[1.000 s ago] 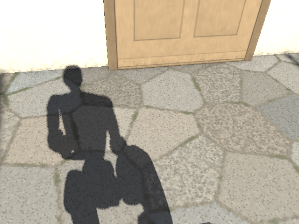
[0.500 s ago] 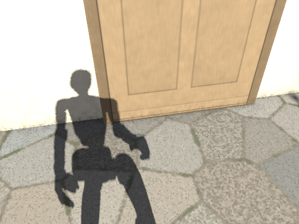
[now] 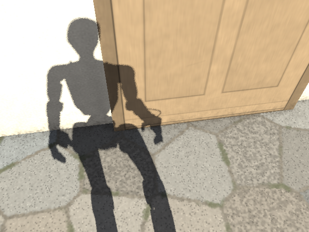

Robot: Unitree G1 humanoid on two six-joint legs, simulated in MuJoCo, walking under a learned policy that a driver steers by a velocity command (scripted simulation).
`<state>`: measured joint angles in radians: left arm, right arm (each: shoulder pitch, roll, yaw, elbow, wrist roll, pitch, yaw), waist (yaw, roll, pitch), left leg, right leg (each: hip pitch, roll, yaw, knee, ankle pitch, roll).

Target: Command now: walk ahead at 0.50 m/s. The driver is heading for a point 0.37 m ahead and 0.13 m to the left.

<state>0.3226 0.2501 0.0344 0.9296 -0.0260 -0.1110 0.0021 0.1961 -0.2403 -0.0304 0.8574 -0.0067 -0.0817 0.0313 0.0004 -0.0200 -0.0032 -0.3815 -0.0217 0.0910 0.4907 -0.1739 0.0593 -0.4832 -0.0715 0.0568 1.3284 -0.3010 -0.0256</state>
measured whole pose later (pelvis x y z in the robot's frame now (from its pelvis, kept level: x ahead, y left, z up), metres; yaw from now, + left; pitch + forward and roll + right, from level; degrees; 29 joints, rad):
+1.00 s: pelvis +0.34 +0.01 +0.01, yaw +9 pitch -1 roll -1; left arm 0.13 0.23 0.02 0.97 0.02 -0.03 0.05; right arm 0.08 -0.22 -0.02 0.88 -0.01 -0.05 0.01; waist 0.02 -0.01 0.03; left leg -0.26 0.00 -0.02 0.47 -0.20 0.01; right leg -0.16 -0.05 -0.05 0.43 -0.26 0.04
